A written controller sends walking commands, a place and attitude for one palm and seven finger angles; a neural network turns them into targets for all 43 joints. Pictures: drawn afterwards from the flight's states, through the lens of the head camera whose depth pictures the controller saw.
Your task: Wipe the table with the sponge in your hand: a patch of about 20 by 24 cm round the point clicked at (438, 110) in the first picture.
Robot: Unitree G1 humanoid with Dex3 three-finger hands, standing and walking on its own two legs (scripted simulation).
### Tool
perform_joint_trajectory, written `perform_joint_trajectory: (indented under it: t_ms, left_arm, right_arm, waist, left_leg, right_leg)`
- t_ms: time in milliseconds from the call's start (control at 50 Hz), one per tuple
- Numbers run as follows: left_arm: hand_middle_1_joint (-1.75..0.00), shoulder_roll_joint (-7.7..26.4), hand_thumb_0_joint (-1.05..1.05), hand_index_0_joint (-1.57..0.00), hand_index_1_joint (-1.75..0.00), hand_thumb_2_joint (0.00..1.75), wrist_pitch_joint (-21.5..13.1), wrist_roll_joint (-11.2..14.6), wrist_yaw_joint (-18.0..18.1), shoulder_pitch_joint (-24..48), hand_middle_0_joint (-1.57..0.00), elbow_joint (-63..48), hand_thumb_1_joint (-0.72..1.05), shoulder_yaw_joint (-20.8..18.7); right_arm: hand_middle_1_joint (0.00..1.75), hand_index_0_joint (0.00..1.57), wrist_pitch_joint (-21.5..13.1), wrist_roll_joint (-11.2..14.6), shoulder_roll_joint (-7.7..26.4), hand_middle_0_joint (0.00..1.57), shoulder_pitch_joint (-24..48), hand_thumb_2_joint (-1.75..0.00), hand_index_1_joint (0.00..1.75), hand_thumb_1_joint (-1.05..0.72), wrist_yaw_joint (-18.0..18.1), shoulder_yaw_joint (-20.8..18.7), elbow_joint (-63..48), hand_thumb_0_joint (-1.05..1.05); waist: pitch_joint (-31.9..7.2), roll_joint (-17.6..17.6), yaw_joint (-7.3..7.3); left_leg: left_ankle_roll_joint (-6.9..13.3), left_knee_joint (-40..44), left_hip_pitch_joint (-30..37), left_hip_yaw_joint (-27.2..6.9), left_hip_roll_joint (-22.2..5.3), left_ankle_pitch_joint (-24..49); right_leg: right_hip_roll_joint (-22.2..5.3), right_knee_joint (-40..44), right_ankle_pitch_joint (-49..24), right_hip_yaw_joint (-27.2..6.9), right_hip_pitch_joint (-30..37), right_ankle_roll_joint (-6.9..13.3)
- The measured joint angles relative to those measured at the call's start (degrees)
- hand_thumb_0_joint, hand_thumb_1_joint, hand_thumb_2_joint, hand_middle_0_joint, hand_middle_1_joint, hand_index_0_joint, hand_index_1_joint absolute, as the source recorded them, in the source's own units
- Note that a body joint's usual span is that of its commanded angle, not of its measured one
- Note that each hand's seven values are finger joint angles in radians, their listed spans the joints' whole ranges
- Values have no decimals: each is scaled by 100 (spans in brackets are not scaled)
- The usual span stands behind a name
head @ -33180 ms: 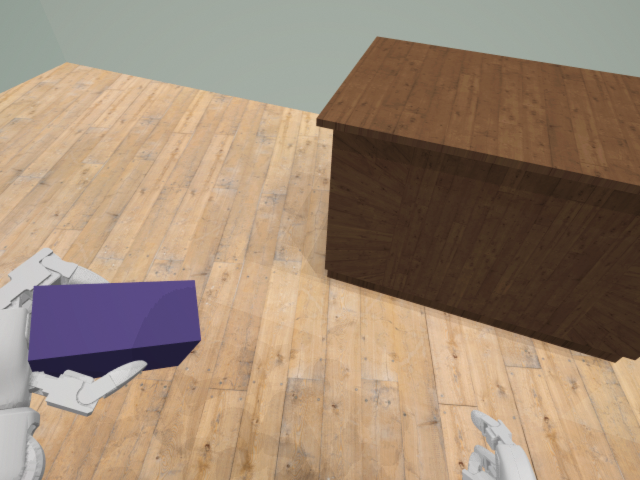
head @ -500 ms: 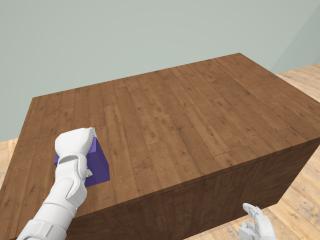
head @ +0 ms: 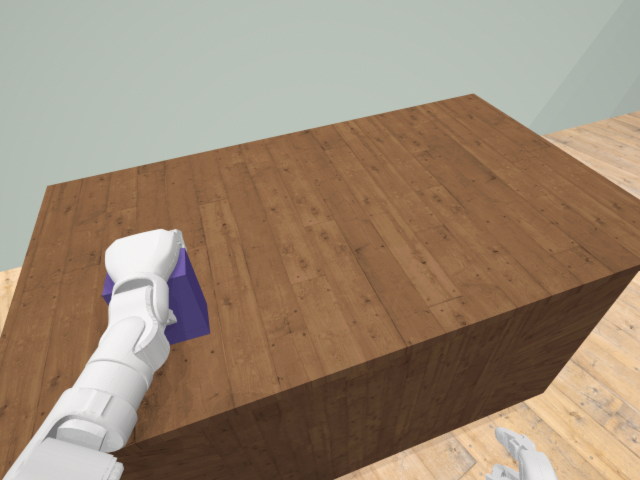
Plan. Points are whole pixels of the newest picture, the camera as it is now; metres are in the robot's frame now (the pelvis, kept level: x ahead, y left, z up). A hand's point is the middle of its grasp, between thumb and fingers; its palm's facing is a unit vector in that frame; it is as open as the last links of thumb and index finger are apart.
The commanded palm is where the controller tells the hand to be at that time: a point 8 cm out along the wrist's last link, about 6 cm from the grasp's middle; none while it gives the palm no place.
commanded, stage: wipe forward along the middle lane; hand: left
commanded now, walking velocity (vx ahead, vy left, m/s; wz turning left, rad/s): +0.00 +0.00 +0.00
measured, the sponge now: (166, 311) +0.34 +0.27 +0.02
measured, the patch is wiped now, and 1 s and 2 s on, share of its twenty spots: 1.00 1.00 1.00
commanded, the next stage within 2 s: slide back across to the first lane in 0.60 s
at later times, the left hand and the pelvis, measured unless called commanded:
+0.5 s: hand (159, 255) +0.40 +0.29 +0.07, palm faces -0.07 +0.00 -1.00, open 10.1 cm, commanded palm +0.38 +0.28 +0.11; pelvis +0.01 +0.02 +0.00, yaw +0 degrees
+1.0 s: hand (138, 246) +0.42 +0.32 +0.08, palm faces -0.07 -0.03 -1.00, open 10.1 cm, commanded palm +0.38 +0.33 +0.13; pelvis +0.02 +0.03 +0.00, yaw -1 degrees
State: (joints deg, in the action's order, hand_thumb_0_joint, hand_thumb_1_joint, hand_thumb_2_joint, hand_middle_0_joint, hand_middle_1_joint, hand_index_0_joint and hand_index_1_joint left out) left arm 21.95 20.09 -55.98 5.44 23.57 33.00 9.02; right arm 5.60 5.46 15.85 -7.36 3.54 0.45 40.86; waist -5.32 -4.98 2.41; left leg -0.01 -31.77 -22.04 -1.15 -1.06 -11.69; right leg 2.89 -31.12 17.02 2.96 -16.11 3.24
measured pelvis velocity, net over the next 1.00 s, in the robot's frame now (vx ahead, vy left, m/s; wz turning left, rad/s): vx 0.02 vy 0.03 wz -0.02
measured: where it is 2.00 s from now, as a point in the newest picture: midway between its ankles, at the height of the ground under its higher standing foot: outside the picture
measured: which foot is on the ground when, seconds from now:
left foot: down 0.00-1.00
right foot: down 0.00-1.00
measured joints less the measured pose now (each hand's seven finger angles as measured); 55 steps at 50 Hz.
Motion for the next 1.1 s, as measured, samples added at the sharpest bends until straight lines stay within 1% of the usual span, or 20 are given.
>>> perform_joint_trajectory:
  t_ms: [160, 300, 440, 580, 740, 880, 960, 1100]
  left_arm:
    - [-137, 69, 0, -75, -132, 107, -137, -68, 8, 416, -73, 500, -51, -77]
    - [-137, 70, 0, -75, -132, 107, -201, -130, 86, 730, -73, 837, -51, -47]
    - [-137, 107, 0, -75, -132, 107, -204, -181, 139, 1093, -73, 1237, -51, -8]
    - [-137, 150, 0, -76, -132, 107, -299, -183, 201, 1299, -74, 1569, -52, -145]
    - [-137, 307, 0, -75, -132, 107, -431, -260, 212, 1572, -74, 1951, -51, -300]
    - [-137, 454, 0, -75, -133, 107, -589, -250, 194, 1332, -73, 1745, -51, -585]
    - [-138, 563, 0, -75, -133, 107, -582, -228, 148, 1147, -73, 1577, -51, -688]
    - [-138, 798, 0, -74, -134, 107, -640, -178, -106, 783, -72, 1230, -51, -787]
  right_arm:
    - [30, 21, 50, -8, -37, 20, -62, -90, 30, -91, -34, 12, -55, 1]
    - [30, 21, 107, -13, -26, 20, -189, -90, 30, -91, -59, -11, -15, 1]
    - [30, 21, 148, -21, -33, 20, -281, -90, 30, -91, -95, -48, 26, 1]
    - [30, 21, 194, -40, -48, 20, -366, -90, 30, -91, -126, -49, 58, 1]
    - [30, 21, 229, -53, -44, 20, -448, -90, 30, -91, -150, -53, 49, 1]
    - [30, 21, 263, -56, -6, 20, -549, -90, 30, -91, -162, -89, 1, 1]
    - [30, 20, 273, -34, 11, 20, -566, -90, 30, -91, -158, -79, -9, 1]
    - [30, 20, 220, -21, 36, 20, -514, -90, 30, -91, -142, -88, -61, 1]
  waist:
    - [-37, 25, -61]
    - [-63, 60, -98]
    - [-76, 78, -165]
    - [-127, 92, -235]
    - [-148, 141, -338]
    - [-141, 132, -379]
    - [-111, 143, -388]
    - [-46, 139, -320]
  left_leg:
    - [14, -55, -161, -7, 18, -22]
    - [47, -106, -288, -21, 57, -51]
    - [78, -157, -419, -11, 73, -79]
    - [107, -190, -510, 23, 72, -111]
    - [122, -246, -636, 40, 57, -136]
    - [144, -185, -567, 103, 40, -144]
    - [155, -115, -442, 119, 48, -144]
    - [176, -10, -239, 104, 77, -145]
  right_leg:
    - [-17, 16, -9, 4, -123, -39]
    - [-53, 10, 9, 20, -217, -84]
    - [-69, 4, 13, 11, -327, -116]
    - [-71, 7, 12, -25, -412, -147]
    - [-58, -6, 6, -44, -525, -162]
    - [-47, 91, -31, -112, -462, -179]
    - [-55, 179, -45, -130, -333, -190]
    - [-77, 350, -70, -119, -90, -207]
